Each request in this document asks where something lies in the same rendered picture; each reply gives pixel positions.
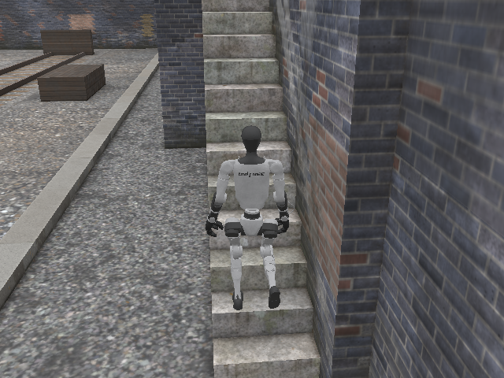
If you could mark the stairs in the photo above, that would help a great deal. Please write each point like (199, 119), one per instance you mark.
(241, 76)

